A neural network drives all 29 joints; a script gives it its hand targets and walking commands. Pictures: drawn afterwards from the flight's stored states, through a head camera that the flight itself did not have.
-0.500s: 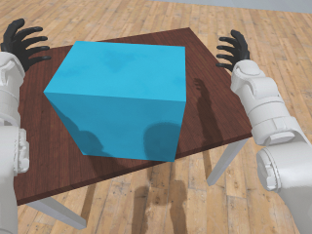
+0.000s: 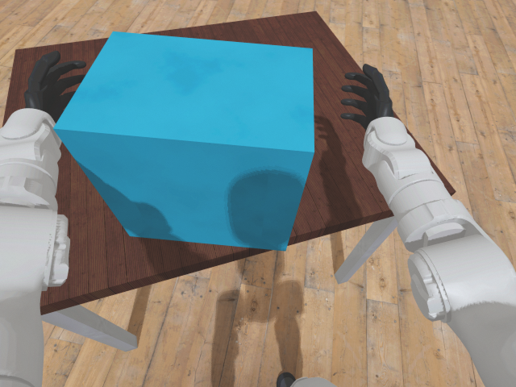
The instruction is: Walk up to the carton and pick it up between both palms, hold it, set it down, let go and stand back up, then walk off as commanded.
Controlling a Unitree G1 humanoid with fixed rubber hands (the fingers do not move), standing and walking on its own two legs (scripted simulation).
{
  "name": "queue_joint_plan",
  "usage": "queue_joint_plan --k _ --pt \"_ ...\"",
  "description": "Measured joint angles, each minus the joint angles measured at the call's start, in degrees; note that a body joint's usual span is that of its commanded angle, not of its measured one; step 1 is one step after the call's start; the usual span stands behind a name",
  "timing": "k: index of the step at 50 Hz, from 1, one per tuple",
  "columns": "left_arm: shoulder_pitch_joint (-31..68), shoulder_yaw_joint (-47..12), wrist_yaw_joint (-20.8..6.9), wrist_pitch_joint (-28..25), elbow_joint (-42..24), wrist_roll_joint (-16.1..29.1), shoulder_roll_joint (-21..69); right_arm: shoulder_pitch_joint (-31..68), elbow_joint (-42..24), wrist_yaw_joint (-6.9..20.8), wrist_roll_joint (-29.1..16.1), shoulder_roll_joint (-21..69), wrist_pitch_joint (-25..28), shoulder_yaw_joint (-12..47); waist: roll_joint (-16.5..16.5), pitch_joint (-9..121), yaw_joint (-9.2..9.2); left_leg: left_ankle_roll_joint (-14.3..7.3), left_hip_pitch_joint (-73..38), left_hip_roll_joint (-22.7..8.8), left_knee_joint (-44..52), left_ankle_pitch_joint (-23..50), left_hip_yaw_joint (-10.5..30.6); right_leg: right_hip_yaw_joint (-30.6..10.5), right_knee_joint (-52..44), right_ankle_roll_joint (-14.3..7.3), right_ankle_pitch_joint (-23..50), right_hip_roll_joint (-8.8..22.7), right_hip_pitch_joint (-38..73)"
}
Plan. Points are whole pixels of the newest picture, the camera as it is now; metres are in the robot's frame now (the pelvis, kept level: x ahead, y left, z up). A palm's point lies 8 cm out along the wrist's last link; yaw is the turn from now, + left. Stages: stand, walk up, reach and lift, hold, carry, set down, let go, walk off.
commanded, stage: reach and lift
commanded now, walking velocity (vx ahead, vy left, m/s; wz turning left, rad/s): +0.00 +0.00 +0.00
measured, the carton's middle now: (209, 154) +0.47 +0.04 +0.06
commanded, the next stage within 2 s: none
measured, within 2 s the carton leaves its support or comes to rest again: neither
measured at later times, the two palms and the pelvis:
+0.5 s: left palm (57, 120) +0.50 +0.24 +0.14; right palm (363, 131) +0.43 -0.20 +0.12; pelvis +0.00 +0.01 +0.00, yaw +0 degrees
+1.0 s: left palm (63, 126) +0.50 +0.24 +0.12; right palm (341, 132) +0.44 -0.17 +0.11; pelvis +0.00 +0.01 -0.01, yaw +1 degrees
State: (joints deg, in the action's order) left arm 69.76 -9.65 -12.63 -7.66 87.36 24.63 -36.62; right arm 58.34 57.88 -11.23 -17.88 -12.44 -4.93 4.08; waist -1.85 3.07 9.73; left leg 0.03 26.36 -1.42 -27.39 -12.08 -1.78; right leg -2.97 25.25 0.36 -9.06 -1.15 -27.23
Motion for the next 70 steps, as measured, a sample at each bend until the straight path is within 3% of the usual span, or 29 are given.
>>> queue_joint_plan --k 16,42,70 --pt "-0.01 -0.09 2.14 -1.17 0.49 0.00 2.53 -0.02 5.04 0.00 -0.01 0.90 5.64 0.00 0.02 2.62 0.08 0.14 4.28 0.00 -1.65 -0.61 0.65 0.60 0.01 0.23 0.00 0.04 -3.29" --pt "-0.01 -0.80 4.10 -1.57 1.71 0.00 5.36 -0.01 7.18 -0.01 -0.01 4.59 6.15 -3.91 0.82 4.81 0.08 -0.10 7.86 0.00 -3.80 -0.98 1.67 1.61 0.01 0.50 0.39 0.04 -5.49" --pt "-0.01 -0.80 4.31 -1.55 1.71 -0.01 7.53 -0.01 7.18 -2.14 -0.01 7.04 6.58 -7.90 0.82 5.40 -0.24 -0.02 8.17 0.00 -4.22 -1.12 1.91 1.86 0.01 0.53 0.38 0.05 -5.53"
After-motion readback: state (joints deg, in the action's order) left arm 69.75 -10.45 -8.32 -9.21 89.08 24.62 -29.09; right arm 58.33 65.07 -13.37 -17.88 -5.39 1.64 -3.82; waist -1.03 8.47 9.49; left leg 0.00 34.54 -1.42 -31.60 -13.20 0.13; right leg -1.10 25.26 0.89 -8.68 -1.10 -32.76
